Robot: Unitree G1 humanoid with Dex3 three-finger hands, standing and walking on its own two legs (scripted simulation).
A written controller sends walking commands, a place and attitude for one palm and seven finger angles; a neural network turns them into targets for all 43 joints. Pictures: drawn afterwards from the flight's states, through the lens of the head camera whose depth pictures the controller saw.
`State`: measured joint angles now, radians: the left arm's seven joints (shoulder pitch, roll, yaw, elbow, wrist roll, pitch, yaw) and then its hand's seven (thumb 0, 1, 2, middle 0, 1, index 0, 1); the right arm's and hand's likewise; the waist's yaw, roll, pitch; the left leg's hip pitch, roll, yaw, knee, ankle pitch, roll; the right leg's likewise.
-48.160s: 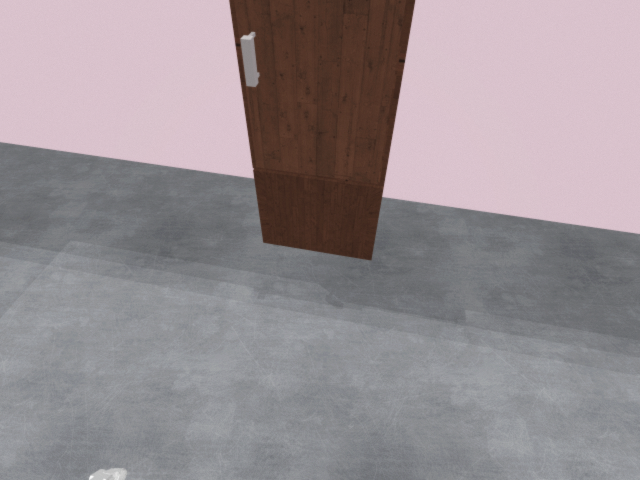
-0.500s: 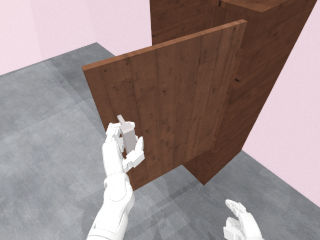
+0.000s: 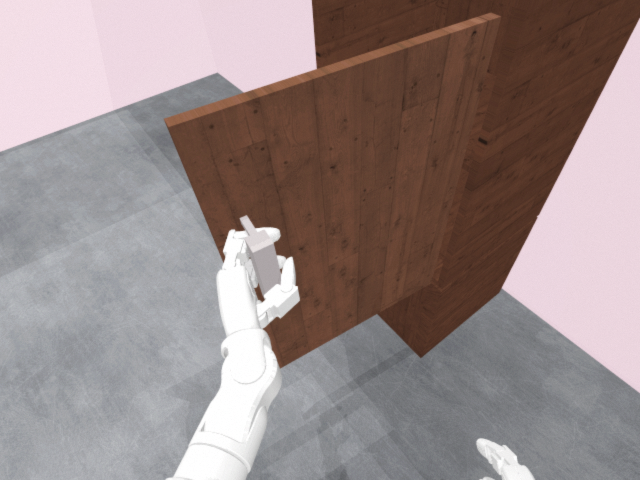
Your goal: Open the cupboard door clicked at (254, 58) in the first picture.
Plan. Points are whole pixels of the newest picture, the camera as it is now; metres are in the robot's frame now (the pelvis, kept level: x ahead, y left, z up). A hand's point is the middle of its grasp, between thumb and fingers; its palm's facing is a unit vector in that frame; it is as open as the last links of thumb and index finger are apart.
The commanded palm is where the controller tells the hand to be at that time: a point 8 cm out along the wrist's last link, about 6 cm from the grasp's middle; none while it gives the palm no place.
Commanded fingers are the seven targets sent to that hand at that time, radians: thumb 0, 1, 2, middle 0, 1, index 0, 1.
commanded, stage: open thumb and fingers to let go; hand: left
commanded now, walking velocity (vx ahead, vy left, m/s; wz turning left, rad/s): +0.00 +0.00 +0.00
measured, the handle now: (260, 261) +0.38 +0.09 +0.07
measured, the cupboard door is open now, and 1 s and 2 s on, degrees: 83 84 86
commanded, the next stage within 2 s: slide the hand sideways off the handle in 0.66 s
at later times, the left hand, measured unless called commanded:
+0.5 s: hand (285, 281) +0.34 +0.05 +0.08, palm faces +0.23 -0.97 +0.00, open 14.1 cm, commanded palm +0.30 +0.10 +0.07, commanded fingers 0.00 -0.50 0.30 -0.20 -0.60 -0.20 -0.60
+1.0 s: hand (269, 303) +0.31 +0.07 +0.08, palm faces -0.25 -0.97 -0.05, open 15.9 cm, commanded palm +0.30 +0.10 +0.07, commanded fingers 0.00 -0.50 0.30 -0.15 -0.30 -0.15 -0.30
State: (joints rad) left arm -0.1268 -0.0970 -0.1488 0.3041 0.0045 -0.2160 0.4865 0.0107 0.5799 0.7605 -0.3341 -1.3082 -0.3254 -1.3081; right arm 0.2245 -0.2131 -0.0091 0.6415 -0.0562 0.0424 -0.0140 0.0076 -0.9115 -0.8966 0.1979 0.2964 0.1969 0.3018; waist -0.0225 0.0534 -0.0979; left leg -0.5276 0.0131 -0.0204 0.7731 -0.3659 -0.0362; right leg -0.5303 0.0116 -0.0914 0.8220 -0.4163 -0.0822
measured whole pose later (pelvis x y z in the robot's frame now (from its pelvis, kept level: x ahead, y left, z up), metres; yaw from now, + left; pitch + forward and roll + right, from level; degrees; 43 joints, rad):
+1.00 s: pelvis -0.02 +0.05 +0.00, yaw +0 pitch +6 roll +0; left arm -0.25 0.06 -0.25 0.40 -0.11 -0.25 0.04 -0.02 -0.50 0.30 -0.27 -0.42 -0.20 -0.46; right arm 0.26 -0.23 0.03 0.59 0.01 0.00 -0.02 0.01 -0.91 -0.90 0.20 0.30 0.20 0.30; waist -0.01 0.06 -0.07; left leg -0.57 -0.02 -0.01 0.85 -0.38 0.02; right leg -0.54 -0.02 -0.08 0.84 -0.40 -0.02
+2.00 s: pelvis +0.02 +0.02 -0.01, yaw +0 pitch +7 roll +1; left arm 0.36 0.18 0.00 -0.10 -0.22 -0.27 -0.24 -0.01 -0.50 0.30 -0.16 -0.30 -0.16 -0.30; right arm 0.24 -0.26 0.02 0.49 0.02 -0.10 -0.04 0.01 -0.91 -0.90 0.20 0.30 0.20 0.30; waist 0.00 0.06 -0.10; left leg -0.55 0.01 -0.02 0.87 -0.44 -0.02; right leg -0.54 0.01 -0.09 0.88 -0.47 -0.06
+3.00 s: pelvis +0.03 +0.06 +0.03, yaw -2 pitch -3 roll +0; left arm 0.48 0.30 0.18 -0.38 -0.04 -0.05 0.12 -0.01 0.15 0.58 -0.18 -0.30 -0.18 -0.30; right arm 0.21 -0.22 0.05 0.61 -0.01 -0.12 -0.08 0.01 -0.91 -0.90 0.20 0.30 0.20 0.30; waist 0.05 0.06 0.00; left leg -0.14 -0.02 0.02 0.48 -0.29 0.03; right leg -0.12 -0.01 -0.04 0.45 -0.29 0.00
